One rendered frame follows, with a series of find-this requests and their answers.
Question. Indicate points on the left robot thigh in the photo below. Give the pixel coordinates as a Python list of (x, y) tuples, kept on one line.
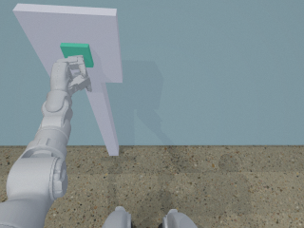
[(118, 219)]

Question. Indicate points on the left robot shin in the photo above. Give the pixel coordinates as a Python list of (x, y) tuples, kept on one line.
[(119, 208)]

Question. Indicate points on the button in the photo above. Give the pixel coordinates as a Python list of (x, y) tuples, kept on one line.
[(74, 49)]

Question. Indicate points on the left robot forearm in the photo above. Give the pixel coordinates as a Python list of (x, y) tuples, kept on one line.
[(52, 136)]

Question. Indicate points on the robot left hand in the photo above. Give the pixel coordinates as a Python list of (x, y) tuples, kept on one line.
[(62, 79)]

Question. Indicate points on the left robot upper arm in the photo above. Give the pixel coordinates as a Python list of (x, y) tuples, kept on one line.
[(34, 184)]

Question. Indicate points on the panel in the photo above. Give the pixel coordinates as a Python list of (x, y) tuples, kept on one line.
[(47, 26)]

